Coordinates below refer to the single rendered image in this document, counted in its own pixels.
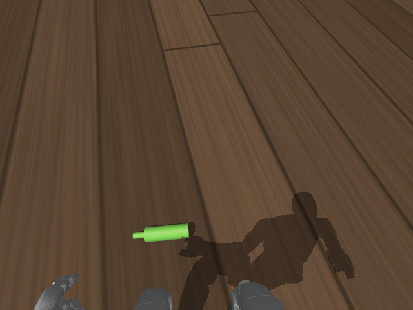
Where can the left robot hand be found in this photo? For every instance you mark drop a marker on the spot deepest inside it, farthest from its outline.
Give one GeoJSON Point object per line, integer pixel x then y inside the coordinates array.
{"type": "Point", "coordinates": [52, 297]}

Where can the bottle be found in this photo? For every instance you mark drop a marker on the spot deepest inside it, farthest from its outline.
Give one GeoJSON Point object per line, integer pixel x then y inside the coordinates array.
{"type": "Point", "coordinates": [161, 233]}

